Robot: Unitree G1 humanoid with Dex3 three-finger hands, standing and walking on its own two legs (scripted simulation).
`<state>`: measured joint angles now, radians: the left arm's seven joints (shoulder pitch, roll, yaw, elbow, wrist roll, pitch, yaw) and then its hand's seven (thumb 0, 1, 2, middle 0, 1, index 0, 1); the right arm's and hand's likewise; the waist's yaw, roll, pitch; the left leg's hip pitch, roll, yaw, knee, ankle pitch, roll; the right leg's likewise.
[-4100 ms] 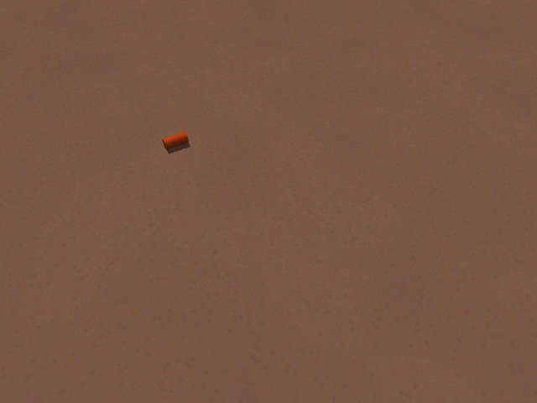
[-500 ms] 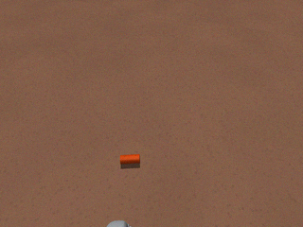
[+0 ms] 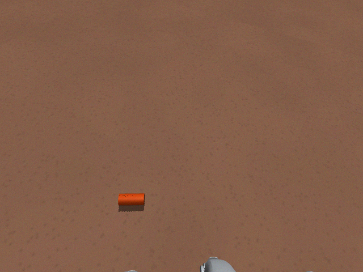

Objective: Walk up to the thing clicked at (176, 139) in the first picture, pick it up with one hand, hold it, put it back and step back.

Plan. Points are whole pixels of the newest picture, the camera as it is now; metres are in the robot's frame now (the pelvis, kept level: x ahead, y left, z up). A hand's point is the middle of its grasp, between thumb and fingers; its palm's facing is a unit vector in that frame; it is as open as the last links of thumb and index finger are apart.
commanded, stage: walk up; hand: left
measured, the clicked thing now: (131, 199) +0.57 +0.21 -0.72
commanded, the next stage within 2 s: none
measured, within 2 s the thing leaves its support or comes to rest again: neither
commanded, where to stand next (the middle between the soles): +0.14 +0.01 m, yaw +2 degrees
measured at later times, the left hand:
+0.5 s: hand out of the picture +0.09 +0.26 -0.15, palm faces +0.01 -0.91 -0.40, open 7.4 cm
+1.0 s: hand out of the picture +0.10 +0.25 -0.13, palm faces +0.03 -0.93 -0.36, open 7.4 cm
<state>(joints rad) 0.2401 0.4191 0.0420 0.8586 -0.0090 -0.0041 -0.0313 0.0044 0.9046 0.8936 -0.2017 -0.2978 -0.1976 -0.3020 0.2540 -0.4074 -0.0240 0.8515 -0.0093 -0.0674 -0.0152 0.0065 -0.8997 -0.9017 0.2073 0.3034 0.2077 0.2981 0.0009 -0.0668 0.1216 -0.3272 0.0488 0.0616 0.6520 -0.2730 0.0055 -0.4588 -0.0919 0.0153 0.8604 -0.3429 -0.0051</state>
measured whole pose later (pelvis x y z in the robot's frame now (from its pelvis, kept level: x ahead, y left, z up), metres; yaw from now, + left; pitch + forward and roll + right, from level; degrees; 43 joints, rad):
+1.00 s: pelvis +0.03 -0.02 +0.02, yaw +3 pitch -2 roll +0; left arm 0.07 0.37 -0.01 1.14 0.00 -0.03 0.00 0.00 0.90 0.89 -0.20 -0.30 -0.20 -0.30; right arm 0.04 -0.37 -0.03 1.11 0.00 0.01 0.02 0.01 -0.90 -0.90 0.20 0.30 0.20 0.30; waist 0.02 0.00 0.06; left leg -0.15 0.01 0.01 0.43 -0.25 -0.01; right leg -0.22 -0.07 -0.01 0.41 -0.16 0.06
